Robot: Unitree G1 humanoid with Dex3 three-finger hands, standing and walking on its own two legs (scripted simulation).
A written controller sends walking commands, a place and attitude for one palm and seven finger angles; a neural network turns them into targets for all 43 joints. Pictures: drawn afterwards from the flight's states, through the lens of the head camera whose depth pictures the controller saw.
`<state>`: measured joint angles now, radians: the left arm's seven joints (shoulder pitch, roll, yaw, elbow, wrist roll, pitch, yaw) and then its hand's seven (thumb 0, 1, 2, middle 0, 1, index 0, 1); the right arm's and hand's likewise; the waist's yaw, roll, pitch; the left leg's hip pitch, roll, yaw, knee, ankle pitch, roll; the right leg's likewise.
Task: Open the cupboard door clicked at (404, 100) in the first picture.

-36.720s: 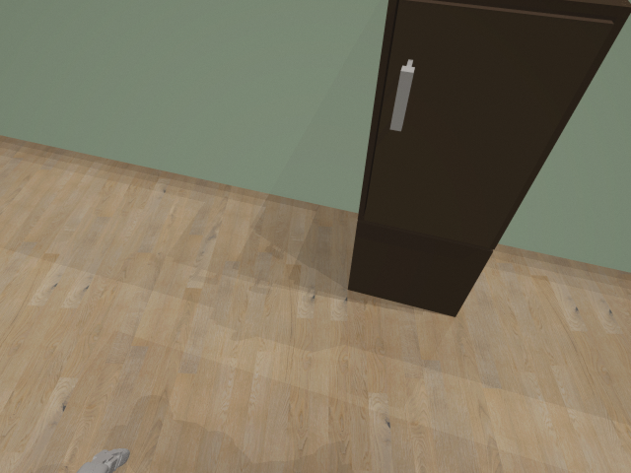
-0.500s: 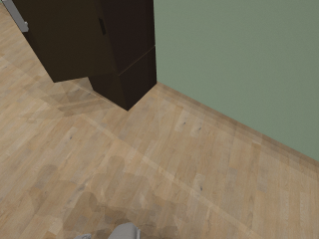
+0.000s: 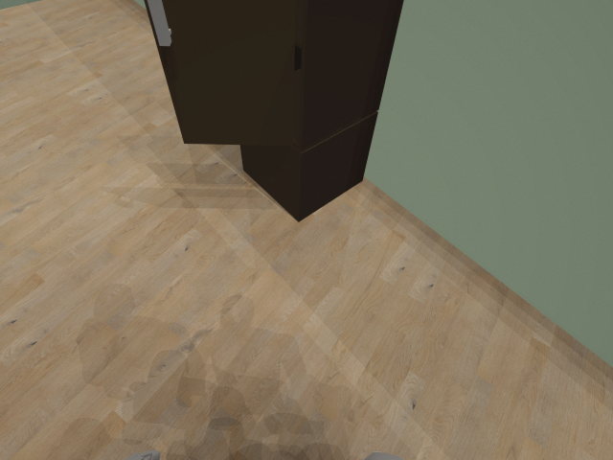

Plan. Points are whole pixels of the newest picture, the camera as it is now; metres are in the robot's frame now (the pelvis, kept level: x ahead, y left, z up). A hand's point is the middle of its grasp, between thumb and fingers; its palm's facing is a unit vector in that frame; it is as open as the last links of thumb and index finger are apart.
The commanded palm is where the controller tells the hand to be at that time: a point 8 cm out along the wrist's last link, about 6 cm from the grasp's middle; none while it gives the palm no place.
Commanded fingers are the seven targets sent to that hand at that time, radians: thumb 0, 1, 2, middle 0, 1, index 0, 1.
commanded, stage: turn to face it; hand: left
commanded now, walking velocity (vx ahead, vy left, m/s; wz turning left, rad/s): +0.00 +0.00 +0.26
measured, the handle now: (160, 11) +1.02 +0.42 +0.07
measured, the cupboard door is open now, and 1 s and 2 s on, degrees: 50 50 50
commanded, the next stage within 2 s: take the last steps up to it in 0.10 s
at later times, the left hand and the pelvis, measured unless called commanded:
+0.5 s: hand out of the picture -0.03 +0.16 -0.16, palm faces +0.27 -0.94 -0.21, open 7.3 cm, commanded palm none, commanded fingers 0.00 0.90 0.90 -0.20 -0.30 -0.20 -0.30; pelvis +0.01 -0.01 +0.00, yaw +11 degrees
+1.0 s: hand (117, 410) +0.20 +0.30 -0.17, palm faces +0.19 -0.97 -0.17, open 7.4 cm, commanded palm none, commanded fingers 0.00 0.90 0.90 -0.20 -0.30 -0.20 -0.30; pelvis +0.13 +0.11 +0.00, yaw +10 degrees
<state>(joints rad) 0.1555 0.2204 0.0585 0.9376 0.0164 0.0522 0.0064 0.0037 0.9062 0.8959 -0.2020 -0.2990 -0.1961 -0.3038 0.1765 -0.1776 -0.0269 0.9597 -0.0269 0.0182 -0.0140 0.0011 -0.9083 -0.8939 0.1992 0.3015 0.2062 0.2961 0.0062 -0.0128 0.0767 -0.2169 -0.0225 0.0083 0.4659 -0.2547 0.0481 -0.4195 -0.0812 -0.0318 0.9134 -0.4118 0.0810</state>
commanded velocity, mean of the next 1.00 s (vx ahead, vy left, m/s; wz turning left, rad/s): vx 0.25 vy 0.06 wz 0.06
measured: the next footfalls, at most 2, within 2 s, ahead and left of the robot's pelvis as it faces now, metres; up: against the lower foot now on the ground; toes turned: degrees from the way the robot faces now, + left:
right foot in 0.12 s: +0.03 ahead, -0.14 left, +0.00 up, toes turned -3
left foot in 0.64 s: +0.07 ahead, +0.17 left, +0.00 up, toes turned +18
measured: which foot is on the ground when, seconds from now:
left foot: down 0.00-0.12, up 0.14-0.62, down 0.64-1.00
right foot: up 0.00-0.10, down 0.12-0.64, up 0.66-1.00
